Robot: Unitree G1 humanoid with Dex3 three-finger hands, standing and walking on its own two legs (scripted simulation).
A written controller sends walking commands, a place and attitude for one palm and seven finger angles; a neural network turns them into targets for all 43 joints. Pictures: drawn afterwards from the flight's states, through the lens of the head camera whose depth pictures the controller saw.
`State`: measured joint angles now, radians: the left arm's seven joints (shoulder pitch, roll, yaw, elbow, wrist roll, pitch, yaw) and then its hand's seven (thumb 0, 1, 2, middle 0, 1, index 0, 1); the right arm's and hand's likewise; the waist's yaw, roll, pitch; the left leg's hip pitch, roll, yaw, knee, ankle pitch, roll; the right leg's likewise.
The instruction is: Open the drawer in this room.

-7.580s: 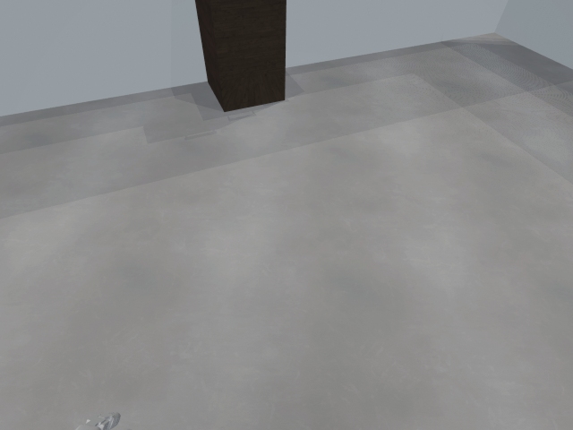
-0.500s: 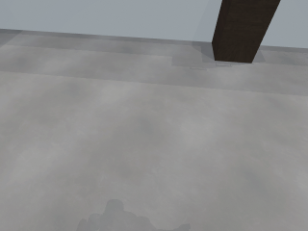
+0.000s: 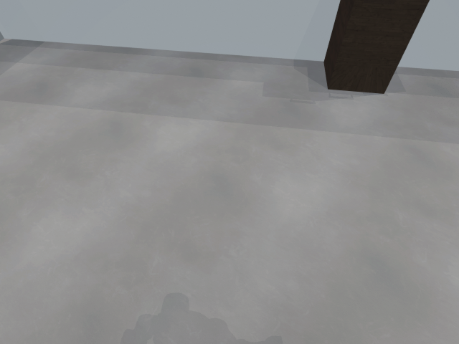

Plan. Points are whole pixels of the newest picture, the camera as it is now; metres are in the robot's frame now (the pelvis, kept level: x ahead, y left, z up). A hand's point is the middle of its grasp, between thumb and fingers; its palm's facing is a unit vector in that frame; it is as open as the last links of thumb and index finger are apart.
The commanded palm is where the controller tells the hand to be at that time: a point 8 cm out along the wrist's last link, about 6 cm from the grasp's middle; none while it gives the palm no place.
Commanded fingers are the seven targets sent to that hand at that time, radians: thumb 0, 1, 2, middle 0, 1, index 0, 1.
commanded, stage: stand and wait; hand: left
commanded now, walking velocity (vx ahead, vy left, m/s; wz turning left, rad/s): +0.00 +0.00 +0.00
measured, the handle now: out of the picture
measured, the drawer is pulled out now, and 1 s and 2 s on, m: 0.00 0.00 0.00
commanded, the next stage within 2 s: turn or walk to find it in 0.34 s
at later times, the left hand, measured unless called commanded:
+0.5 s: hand out of the picture +0.06 +0.25 -0.16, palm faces -0.01 -0.94 -0.34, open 7.4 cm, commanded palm none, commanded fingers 0.00 0.90 0.90 -0.20 -0.30 -0.20 -0.30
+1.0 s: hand out of the picture -0.02 +0.26 -0.19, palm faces +0.20 -0.95 -0.22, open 7.4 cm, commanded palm none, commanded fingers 0.00 0.90 0.90 -0.20 -0.30 -0.20 -0.30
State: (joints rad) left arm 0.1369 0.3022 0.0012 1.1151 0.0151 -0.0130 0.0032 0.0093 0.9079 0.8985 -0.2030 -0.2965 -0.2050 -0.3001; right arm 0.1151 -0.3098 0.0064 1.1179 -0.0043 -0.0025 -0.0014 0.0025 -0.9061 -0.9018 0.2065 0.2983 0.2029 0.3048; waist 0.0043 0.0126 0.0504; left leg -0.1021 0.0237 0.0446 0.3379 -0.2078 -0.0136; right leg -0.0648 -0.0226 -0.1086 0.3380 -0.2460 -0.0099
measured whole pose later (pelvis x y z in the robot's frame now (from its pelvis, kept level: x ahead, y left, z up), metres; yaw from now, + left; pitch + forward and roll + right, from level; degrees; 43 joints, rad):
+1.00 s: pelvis -0.03 +0.05 -0.01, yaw +13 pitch +1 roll -2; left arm 0.17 0.24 0.05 1.01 0.03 0.05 0.02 0.01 0.91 0.90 -0.20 -0.30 -0.20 -0.30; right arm 0.23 -0.18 -0.03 1.02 -0.01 0.01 -0.01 0.00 -0.91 -0.90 0.21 0.30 0.20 0.30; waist -0.01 -0.02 0.09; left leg -0.29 -0.02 0.03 0.47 -0.20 0.07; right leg -0.47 -0.07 -0.03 1.11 -0.41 0.07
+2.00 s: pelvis -0.06 +0.02 -0.01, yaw +37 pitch +0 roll -2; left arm 0.22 0.26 0.07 1.00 0.02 0.06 0.02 0.01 0.91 0.90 -0.20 -0.30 -0.20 -0.30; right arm 0.12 -0.19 -0.04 0.96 -0.01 0.02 -0.01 0.00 -0.91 -0.90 0.20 0.30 0.20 0.30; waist 0.02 -0.03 0.07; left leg -0.21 0.00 0.03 0.49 -0.29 0.04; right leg -0.44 -0.10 -0.06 1.08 -0.44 0.08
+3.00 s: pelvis -0.10 +0.01 -0.01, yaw +62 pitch +0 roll -3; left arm 0.22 0.26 0.07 1.01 0.02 0.06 0.02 0.01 0.91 0.90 -0.20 -0.30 -0.20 -0.30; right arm 0.13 -0.20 -0.03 0.95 -0.01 0.02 -0.01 0.00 -0.91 -0.90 0.20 0.30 0.20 0.30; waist 0.03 -0.03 0.07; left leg -0.22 -0.01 0.04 0.49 -0.27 0.08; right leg -0.45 -0.10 -0.06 1.11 -0.42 0.08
